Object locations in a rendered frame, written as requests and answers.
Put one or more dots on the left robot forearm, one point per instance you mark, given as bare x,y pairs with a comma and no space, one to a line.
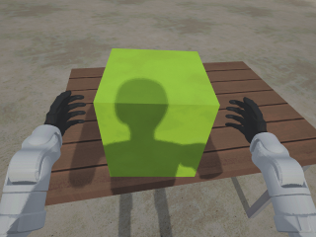
27,181

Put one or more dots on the right robot hand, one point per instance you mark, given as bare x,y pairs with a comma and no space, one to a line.
252,122

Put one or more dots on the carton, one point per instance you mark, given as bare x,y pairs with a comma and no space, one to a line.
155,110

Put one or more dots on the right robot forearm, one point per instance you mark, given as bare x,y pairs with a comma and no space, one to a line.
295,212

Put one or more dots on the table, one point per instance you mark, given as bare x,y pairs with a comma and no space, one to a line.
81,172

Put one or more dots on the left robot hand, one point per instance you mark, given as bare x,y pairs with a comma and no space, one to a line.
59,114

